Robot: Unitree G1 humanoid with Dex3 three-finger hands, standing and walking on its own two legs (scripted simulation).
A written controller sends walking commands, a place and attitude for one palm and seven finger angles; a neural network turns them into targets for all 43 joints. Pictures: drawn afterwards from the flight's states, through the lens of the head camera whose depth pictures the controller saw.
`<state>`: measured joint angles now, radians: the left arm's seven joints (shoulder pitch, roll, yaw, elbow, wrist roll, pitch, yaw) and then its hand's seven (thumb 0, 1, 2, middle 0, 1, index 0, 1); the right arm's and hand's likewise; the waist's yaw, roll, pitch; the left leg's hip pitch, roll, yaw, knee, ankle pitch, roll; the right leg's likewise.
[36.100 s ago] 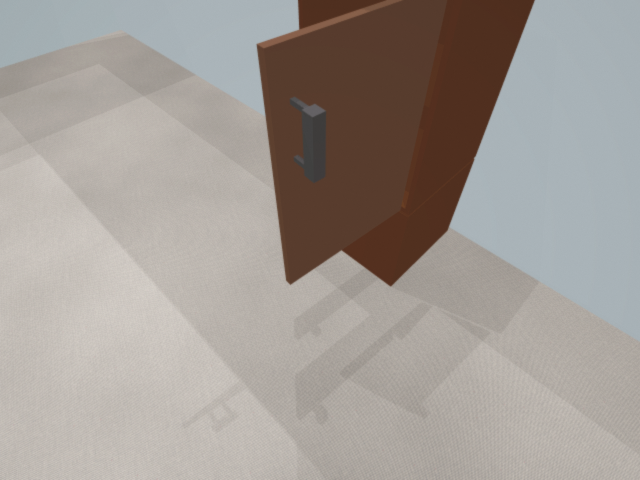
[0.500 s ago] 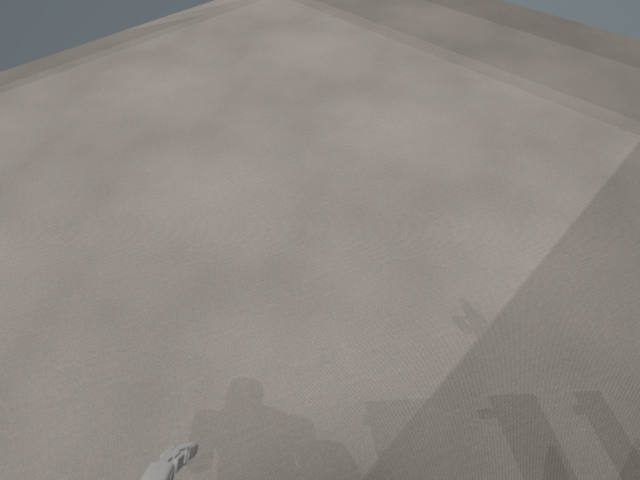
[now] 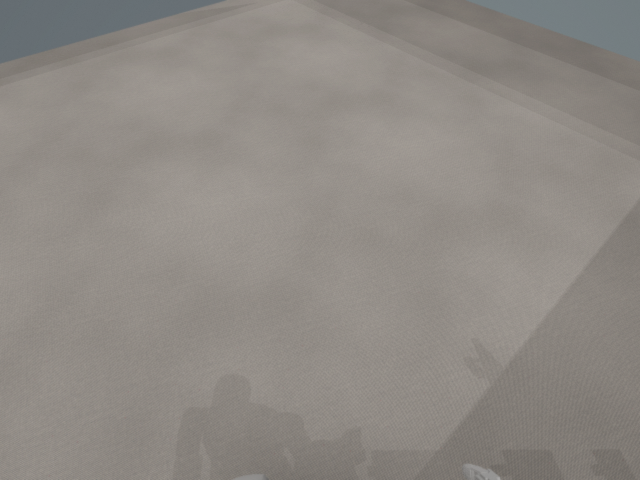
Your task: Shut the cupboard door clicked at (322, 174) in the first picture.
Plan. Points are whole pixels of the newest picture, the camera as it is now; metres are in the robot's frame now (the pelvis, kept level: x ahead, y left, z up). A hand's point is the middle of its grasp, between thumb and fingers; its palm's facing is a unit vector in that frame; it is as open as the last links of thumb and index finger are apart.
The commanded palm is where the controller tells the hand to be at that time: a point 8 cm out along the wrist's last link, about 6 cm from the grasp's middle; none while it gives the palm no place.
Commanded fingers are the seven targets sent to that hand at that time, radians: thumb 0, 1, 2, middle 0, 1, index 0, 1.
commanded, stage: turn to face it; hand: left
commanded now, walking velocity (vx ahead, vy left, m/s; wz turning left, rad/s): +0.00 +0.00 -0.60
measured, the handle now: out of the picture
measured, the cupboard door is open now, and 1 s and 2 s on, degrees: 55 55 55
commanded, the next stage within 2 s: none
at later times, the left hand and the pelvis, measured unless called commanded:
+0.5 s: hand (192, 443) +0.18 +0.21 -0.17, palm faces -0.24 -0.94 -0.24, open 7.4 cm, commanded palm none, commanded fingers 0.00 0.90 0.90 -0.20 -0.30 -0.20 -0.30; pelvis +0.05 +0.02 +0.00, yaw -17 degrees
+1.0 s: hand (274, 392) +0.26 +0.10 -0.15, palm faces -0.58 -0.77 -0.25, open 7.4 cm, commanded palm none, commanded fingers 0.00 0.90 0.90 -0.20 -0.30 -0.20 -0.30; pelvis +0.06 +0.00 +0.00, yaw -35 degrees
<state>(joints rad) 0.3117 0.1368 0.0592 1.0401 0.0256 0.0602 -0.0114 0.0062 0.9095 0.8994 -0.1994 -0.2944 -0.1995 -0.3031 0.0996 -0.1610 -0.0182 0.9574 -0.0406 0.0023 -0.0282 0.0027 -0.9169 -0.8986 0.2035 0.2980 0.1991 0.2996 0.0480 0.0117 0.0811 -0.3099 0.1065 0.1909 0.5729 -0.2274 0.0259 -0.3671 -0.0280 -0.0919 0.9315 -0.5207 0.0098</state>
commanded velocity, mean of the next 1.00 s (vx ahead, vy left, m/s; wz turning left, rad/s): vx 0.00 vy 0.00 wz -0.60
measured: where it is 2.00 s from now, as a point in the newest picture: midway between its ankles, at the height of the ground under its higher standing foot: outside the picture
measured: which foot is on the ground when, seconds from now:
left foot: down 0.00-0.10, up 0.12-0.42, down 0.44-0.82, up 0.84-1.00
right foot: up 0.00-0.08, down 0.10-0.44, up 0.46-0.80, down 0.82-1.00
